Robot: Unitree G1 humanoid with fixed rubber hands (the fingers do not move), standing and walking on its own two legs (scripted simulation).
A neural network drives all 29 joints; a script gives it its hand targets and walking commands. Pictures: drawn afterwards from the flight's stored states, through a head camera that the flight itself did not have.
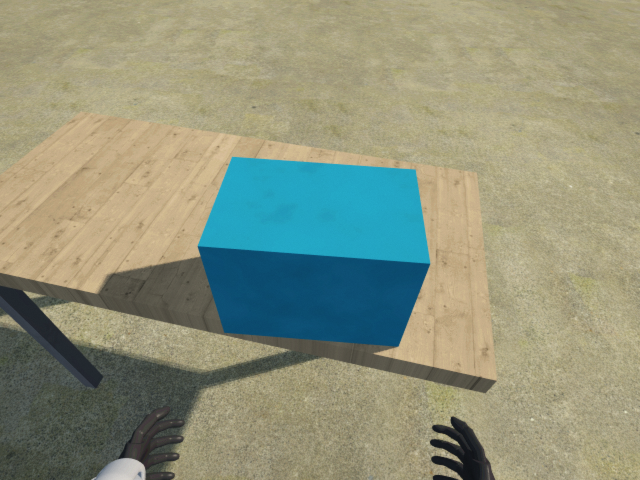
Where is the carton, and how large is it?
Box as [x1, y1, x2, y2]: [198, 157, 429, 346]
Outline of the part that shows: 232,157 198,243 198,249 224,332 398,346 429,265 428,251 415,170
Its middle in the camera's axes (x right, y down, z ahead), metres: -0.01 +0.03 +0.60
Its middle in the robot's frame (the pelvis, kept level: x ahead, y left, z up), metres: +0.43 +0.02 +0.02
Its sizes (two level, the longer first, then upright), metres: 0.279 0.182 0.211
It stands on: a table, 0.69 m high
